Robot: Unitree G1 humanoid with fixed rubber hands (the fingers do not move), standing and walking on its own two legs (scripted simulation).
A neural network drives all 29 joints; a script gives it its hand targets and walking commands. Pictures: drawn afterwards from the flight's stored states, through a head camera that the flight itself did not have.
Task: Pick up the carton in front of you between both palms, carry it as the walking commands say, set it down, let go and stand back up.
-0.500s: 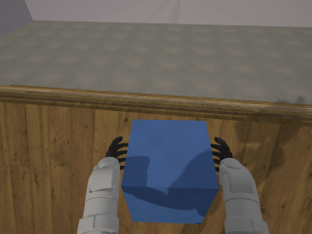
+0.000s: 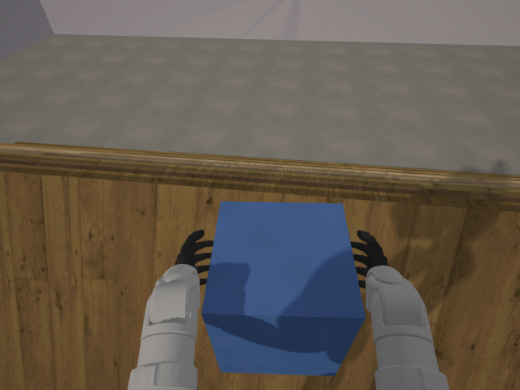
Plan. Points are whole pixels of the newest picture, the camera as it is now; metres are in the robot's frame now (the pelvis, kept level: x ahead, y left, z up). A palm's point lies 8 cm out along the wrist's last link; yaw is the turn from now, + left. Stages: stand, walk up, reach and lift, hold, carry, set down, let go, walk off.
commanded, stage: hold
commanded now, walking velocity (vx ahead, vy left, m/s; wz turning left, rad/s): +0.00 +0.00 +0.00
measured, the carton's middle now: (279, 291) +0.30 +0.00 -0.03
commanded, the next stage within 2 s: carry in 0.52 s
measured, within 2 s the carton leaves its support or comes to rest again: neither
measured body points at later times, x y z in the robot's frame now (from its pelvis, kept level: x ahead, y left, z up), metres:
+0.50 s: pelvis +0.00 +0.00 +0.00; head -0.05 +0.00 +0.45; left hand +0.29 +0.15 +0.04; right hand +0.30 -0.15 +0.04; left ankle +0.01 +0.13 -0.75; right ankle +0.02 -0.13 -0.75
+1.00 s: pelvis +0.12 +0.01 -0.02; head +0.11 +0.01 +0.43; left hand +0.41 +0.16 +0.07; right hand +0.41 -0.14 +0.06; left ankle +0.01 +0.13 -0.74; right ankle +0.12 -0.08 -0.75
